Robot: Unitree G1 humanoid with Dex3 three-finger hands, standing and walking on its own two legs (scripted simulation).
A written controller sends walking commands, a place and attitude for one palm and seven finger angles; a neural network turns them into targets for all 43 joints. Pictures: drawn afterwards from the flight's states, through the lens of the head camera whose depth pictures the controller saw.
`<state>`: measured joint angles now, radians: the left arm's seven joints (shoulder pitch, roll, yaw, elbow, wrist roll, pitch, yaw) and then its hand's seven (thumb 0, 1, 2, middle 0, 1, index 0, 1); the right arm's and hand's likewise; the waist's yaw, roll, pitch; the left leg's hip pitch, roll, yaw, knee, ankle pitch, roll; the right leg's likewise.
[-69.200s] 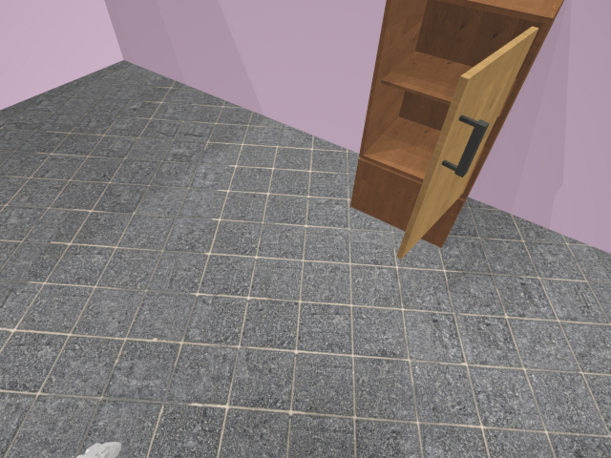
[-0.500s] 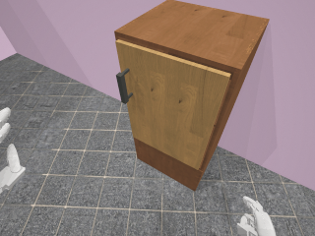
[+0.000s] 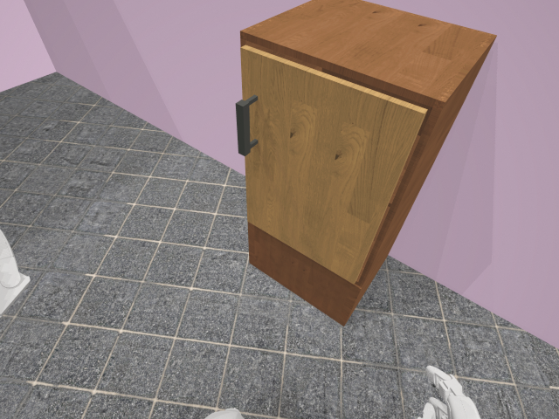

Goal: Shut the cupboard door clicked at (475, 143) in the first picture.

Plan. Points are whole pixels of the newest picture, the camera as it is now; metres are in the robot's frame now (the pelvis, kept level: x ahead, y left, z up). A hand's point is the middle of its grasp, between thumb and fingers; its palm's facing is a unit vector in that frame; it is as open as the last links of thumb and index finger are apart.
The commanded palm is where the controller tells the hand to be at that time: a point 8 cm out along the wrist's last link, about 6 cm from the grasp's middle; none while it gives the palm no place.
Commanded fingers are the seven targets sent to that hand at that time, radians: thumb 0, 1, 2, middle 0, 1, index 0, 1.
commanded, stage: step back with the hand held close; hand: left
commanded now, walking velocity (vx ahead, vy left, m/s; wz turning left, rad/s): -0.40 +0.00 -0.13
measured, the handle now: (248, 125) +0.76 +0.12 -0.01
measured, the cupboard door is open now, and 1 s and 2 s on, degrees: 1 1 1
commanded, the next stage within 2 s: stop stepping back and stand still in 0.40 s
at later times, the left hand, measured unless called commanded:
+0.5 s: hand out of the picture +0.12 +0.24 +0.18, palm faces +0.38 -0.84 -0.40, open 7.4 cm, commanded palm +0.06 +0.28 +0.20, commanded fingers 0.00 0.90 0.90 -0.20 -0.30 -0.20 -0.30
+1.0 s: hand out of the picture +0.09 +0.25 +0.18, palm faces +0.27 -0.89 -0.38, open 7.4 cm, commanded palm +0.02 +0.31 +0.20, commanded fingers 0.00 0.90 0.90 -0.20 -0.30 -0.20 -0.30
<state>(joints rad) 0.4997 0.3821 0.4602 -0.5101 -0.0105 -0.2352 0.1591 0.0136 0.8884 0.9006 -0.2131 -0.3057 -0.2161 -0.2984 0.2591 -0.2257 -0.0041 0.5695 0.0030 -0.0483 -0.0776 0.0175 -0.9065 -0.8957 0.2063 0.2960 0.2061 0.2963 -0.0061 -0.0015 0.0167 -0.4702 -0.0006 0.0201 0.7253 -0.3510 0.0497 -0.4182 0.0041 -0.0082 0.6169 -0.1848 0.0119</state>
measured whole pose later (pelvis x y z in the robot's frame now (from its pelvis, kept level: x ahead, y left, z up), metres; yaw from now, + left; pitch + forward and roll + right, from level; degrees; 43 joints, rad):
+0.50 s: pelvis -0.11 +0.00 +0.00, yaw -6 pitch +3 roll -4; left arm 0.47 0.39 0.42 -0.54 -0.05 -0.28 0.14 0.01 0.89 0.90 -0.21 -0.31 -0.21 -0.30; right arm 0.09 -0.16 0.02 0.67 -0.02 -0.14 -0.05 0.02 -0.91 -0.90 0.21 0.30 0.21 0.30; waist 0.06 0.02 0.01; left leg -0.59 0.13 0.10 0.47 0.05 0.00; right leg -0.10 0.08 0.02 0.49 -0.46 -0.01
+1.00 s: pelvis -0.16 +0.03 +0.02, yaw -9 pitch -1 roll -1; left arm 0.51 0.40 0.41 -0.55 -0.05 -0.18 0.16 0.02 0.89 0.90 -0.21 -0.30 -0.21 -0.30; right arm 0.24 -0.16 0.02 0.63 -0.01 -0.17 -0.06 0.02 -0.91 -0.90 0.20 0.30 0.20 0.30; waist -0.03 -0.06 0.04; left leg -0.36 0.01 0.06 0.49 -0.12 0.05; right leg -0.24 0.02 0.01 0.68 -0.46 0.00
